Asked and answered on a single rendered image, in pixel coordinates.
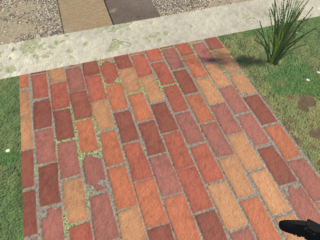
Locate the right robot hand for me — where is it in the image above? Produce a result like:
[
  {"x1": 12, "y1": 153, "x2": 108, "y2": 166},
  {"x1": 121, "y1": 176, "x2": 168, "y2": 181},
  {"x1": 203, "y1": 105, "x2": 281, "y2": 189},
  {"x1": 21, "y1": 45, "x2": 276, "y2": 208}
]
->
[{"x1": 279, "y1": 219, "x2": 320, "y2": 240}]

